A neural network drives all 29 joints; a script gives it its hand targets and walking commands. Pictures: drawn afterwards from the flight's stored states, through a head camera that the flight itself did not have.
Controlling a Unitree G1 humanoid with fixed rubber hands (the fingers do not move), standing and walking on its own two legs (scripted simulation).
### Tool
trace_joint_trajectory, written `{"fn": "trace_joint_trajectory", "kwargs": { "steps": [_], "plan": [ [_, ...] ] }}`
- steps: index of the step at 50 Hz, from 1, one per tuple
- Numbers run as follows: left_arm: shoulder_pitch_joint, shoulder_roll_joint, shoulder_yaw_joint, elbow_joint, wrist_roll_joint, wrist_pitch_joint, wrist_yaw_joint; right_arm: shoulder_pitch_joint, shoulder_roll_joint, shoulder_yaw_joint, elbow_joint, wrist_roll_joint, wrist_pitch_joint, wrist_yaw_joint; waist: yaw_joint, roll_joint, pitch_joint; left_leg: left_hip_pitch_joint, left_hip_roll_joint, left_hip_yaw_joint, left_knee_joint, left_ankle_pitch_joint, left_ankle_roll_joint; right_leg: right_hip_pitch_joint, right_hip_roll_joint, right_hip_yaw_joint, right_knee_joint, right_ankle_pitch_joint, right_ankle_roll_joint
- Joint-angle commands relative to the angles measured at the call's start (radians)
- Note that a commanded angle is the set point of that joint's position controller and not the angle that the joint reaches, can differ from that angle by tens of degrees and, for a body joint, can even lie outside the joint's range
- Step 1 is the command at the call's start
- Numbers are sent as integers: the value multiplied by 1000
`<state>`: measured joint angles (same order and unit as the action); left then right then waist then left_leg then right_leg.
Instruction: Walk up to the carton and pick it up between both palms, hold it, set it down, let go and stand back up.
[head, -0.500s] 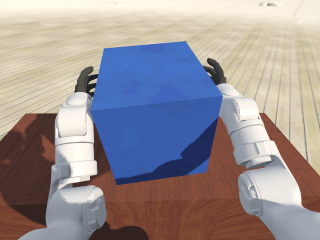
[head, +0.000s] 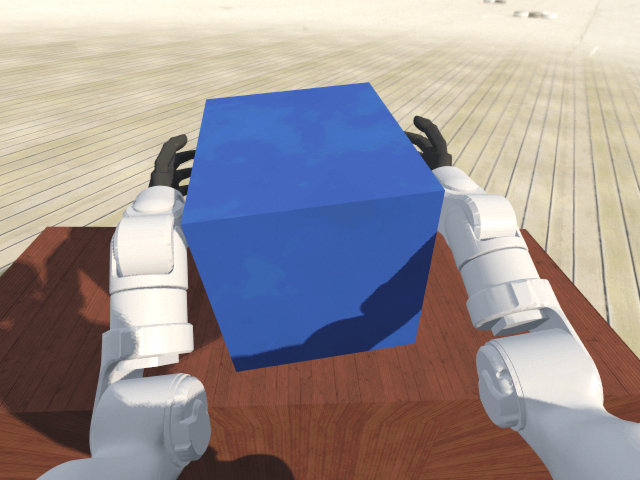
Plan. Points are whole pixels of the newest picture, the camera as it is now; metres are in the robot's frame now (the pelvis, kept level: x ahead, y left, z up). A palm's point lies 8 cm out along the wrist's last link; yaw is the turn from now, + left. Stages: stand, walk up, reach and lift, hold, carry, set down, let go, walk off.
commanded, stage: hold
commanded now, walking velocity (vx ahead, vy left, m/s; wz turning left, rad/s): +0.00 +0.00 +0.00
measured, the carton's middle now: (307, 217) +0.37 +0.01 +0.21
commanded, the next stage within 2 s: none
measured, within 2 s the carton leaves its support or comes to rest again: neither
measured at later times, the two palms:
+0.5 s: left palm (168, 196) +0.35 +0.17 +0.25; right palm (434, 178) +0.36 -0.15 +0.27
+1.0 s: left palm (169, 196) +0.35 +0.17 +0.25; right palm (435, 176) +0.36 -0.15 +0.27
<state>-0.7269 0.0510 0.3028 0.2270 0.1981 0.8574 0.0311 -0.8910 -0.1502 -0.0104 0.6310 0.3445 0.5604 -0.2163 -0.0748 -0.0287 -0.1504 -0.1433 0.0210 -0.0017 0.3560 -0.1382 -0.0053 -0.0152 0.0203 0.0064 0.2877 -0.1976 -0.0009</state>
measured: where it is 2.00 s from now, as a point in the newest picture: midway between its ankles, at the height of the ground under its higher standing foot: outside the picture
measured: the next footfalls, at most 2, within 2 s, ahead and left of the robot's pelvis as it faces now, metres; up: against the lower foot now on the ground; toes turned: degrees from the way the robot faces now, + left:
none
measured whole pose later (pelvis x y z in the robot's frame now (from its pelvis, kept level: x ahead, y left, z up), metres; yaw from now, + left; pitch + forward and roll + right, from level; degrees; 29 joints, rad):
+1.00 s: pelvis +0.00 +0.00 +0.00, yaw +0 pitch -4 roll -1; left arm -0.74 0.05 0.31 0.23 0.20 0.86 0.04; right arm -0.90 -0.15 -0.02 0.62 0.34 0.57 -0.21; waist -0.08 -0.02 -0.16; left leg -0.16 0.02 -0.01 0.36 -0.13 0.00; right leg -0.03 0.02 0.02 0.29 -0.19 0.00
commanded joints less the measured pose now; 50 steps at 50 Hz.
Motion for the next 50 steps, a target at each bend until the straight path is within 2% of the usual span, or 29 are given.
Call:
{"fn": "trace_joint_trajectory", "kwargs": {
  "steps": [1, 3, 7, 9, 11, 12, 14, 15, 18, 21, 23, 26, 27, 29, 32, 33, 37, 40, 41, 42, 43, 44, 46, 47, 48, 49, 50],
  "plan": [
    [-899, -570, -482, -163, -201, -94, -138, -833, 624, 279, -265, 137, -17, 131, -7, 95, -305, 249, -30, -22, -19, 173, -28, -118, 48, -5, -51, 145, 40],
    [-884, -564, -475, -160, -201, -97, -141, -828, 637, 297, -285, 138, -19, 127, -12, 79, -321, 238, -36, -22, -13, 187, -17, -98, 42, -1, -48, 193, 47],
    [-866, -559, -477, -177, -204, -94, -144, -819, 636, 314, -320, 155, -16, 113, -16, 73, -342, 272, -40, -23, 0, 224, -22, -78, 42, 2, -41, 254, 56],
    [-861, -549, -464, -176, -193, -94, -147, -821, 644, 326, -324, 154, -14, 110, -10, 63, -334, 249, -46, -21, -3, 209, -13, -70, 39, 3, -42, 258, 61],
    [-852, -536, -451, -171, -190, -96, -155, -826, 659, 340, -344, 154, -14, 104, 0, 25, -344, 251, -50, -16, -11, 195, -1, -53, 31, 8, -38, 291, 71],
    [-864, -540, -454, -177, -197, -99, -155, -841, 660, 348, -361, 158, -15, 102, 5, 29, -355, 251, -49, -20, -6, 204, 1, -54, 35, 7, -32, 304, 72],
    [-875, -523, -437, -165, -187, -100, -153, -846, 670, 348, -346, 157, -12, 99, 14, 14, -338, 234, -52, -13, -12, 177, 8, -66, 32, 8, -38, 278, 79],
    [-865, -522, -432, -148, -172, -94, -152, -837, 664, 341, -322, 152, -9, 99, 14, 35, -306, 229, -51, -13, -18, 164, 5, -74, 31, 9, -41, 257, 75],
    [-863, -525, -425, -116, -170, -86, -155, -844, 655, 320, -306, 140, -9, 102, 9, 41, -267, 220, -47, -14, -26, 134, 8, -100, 26, 11, -54, 219, 66],
    [-855, -522, -429, -130, -166, -83, -166, -818, 645, 327, -290, 143, -3, 95, 3, 29, -290, 236, -50, -15, -20, 155, 3, -73, 29, 14, -47, 260, 70],
    [-872, -530, -455, -171, -181, -87, -167, -806, 649, 328, -307, 156, -1, 95, -14, 58, -309, 241, -48, -19, -12, 186, -7, -62, 30, 14, -36, 287, 67],
    [-874, -548, -457, -143, -189, -84, -164, -822, 632, 303, -296, 147, 2, 101, -13, 71, -285, 230, -41, -20, -16, 160, -16, -90, 38, 8, -49, 210, 54],
    [-886, -543, -459, -147, -191, -88, -163, -833, 635, 300, -299, 142, 1, 105, -14, 58, -301, 231, -41, -19, -20, 150, -14, -101, 37, 8, -50, 190, 52],
    [-895, -553, -469, -171, -202, -96, -159, -833, 643, 307, -320, 142, -3, 109, -18, 57, -334, 232, -39, -25, -17, 166, -11, -87, 39, 5, -47, 213, 52],
    [-894, -565, -483, -187, -213, -98, -150, -846, 649, 326, -345, 158, -8, 112, -8, 74, -365, 253, -41, -26, -7, 198, -16, -78, 43, 5, -37, 239, 53],
    [-891, -566, -485, -175, -209, -94, -147, -836, 639, 314, -339, 153, -6, 112, -21, 80, -354, 249, -40, -32, -4, 204, -21, -88, 42, 6, -40, 243, 52],
    [-886, -542, -452, -166, -184, -87, -148, -817, 629, 310, -275, 146, 3, 120, 0, 76, -303, 239, -38, -23, -23, 167, -17, -102, 43, 3, -48, 187, 49],
    [-878, -555, -465, -167, -188, -82, -143, -822, 616, 298, -287, 149, -2, 124, -8, 101, -321, 244, -31, -29, -17, 186, -26, -99, 46, 0, -46, 188, 44],
    [-869, -560, -467, -163, -191, -80, -143, -832, 617, 296, -303, 148, -6, 125, -7, 94, -330, 246, -34, -25, -12, 187, -30, -97, 50, -5, -47, 181, 43],
    [-864, -556, -462, -146, -188, -79, -144, -811, 609, 283, -273, 135, -1, 123, -12, 95, -287, 236, -36, -24, -21, 156, -26, -119, 42, 1, -57, 160, 43],
    [-889, -570, -482, -174, -199, -82, -143, -840, 616, 290, -300, 143, -9, 125, -14, 105, -317, 241, -34, -26, -20, 159, -31, -110, 45, 1, -52, 159, 39],
    [-882, -569, -470, -146, -193, -81, -143, -835, 617, 279, -289, 136, -7, 127, -8, 100, -296, 226, -35, -25, -25, 146, -25, -117, 43, 1, -57, 141, 40],
    [-893, -572, -489, -178, -204, -89, -138, -837, 626, 299, -302, 143, -13, 130, -9, 100, -337, 248, -32, -26, -18, 181, -28, -108, 50, -3, -46, 170, 40],
    [-894, -563, -465, -139, -190, -85, -138, -835, 614, 278, -267, 135, -8, 131, -5, 99, -301, 236, -33, -25, -25, 148, -25, -123, 48, -2, -58, 137, 40],
    [-905, -576, -487, -180, -205, -91, -135, -841, 631, 296, -287, 143, -12, 133, -11, 101, -350, 248, -31, -27, -14, 181, -25, -103, 50, 1, -47, 164, 41],
    [-901, -562, -466, -145, -193, -89, -135, -824, 619, 276, -253, 132, -7, 132, -13, 97, -301, 229, -33, -24, -22, 157, -23, -112, 45, 3, -54, 145, 40],
    [-896, -565, -480, -164, -199, -91, -135, -838, 628, 295, -283, 142, -13, 132, -8, 95, -337, 242, -31, -29, -16, 180, -24, -103, 46, 2, -46, 171, 41]
  ]
}}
